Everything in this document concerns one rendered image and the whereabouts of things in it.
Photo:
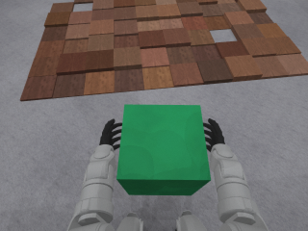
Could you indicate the carton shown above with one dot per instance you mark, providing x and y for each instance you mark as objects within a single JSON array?
[{"x": 162, "y": 150}]

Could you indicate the left robot upper arm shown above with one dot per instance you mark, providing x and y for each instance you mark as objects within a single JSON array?
[{"x": 99, "y": 226}]

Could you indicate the left robot hand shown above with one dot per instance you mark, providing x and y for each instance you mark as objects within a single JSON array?
[{"x": 107, "y": 134}]

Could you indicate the right robot thigh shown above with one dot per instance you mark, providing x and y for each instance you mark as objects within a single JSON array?
[{"x": 189, "y": 223}]

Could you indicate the right robot shin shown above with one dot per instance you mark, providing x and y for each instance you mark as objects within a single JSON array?
[{"x": 186, "y": 213}]

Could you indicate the right robot upper arm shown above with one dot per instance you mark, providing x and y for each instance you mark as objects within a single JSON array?
[{"x": 238, "y": 226}]

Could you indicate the robot right forearm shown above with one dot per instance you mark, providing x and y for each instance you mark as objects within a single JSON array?
[{"x": 234, "y": 198}]

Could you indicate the right robot hand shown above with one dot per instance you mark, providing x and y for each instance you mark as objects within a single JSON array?
[{"x": 215, "y": 134}]

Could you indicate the robot left forearm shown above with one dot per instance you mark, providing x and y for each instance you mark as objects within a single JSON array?
[{"x": 95, "y": 204}]

